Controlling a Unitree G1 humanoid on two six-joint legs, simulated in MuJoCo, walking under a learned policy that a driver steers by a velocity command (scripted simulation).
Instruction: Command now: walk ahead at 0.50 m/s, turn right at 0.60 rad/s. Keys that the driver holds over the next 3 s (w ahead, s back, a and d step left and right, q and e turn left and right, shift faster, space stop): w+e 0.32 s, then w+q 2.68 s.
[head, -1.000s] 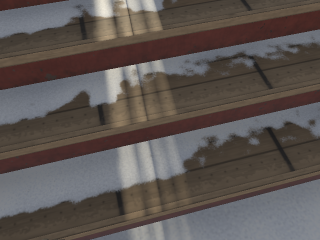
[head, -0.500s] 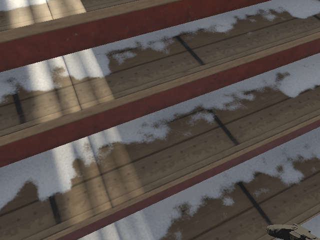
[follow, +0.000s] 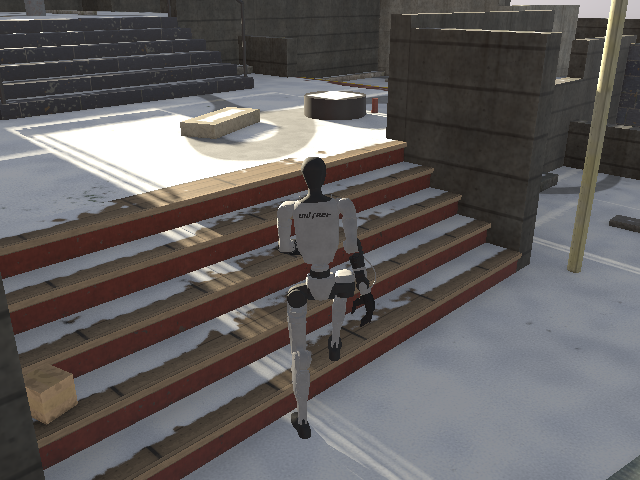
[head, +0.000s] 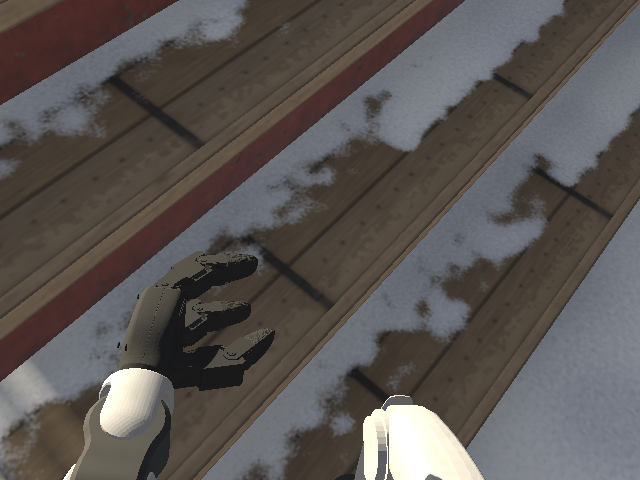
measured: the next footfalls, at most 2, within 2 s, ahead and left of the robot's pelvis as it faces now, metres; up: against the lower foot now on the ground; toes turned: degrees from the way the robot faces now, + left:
right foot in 0.02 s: +0.24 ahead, -0.06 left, +0.17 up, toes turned -2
left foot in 0.62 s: +0.56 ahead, -0.01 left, +0.34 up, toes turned -7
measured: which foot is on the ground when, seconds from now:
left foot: down 0.00-0.06, up 0.08-0.60, down 0.62-1.00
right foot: up 0.00-0.00, down 0.02-0.64, up 0.66-1.00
